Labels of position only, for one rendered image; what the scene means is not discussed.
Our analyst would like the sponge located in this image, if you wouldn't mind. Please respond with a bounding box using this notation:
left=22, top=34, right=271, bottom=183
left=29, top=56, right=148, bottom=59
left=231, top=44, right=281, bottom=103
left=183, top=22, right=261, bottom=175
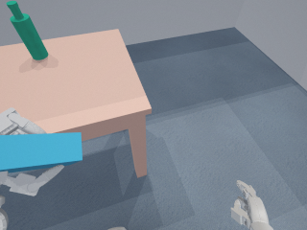
left=0, top=132, right=83, bottom=173

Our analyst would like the robot right hand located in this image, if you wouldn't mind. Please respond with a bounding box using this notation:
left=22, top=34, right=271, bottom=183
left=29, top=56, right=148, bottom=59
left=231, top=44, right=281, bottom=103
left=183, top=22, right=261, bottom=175
left=230, top=180, right=270, bottom=229

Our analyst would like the table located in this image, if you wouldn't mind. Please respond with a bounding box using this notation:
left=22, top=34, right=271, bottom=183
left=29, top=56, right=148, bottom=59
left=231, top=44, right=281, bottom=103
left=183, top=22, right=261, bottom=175
left=0, top=29, right=152, bottom=178

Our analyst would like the robot left hand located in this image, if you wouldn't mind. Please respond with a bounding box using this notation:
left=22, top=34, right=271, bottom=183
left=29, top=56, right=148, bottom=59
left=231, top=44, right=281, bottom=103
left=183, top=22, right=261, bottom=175
left=0, top=107, right=64, bottom=196

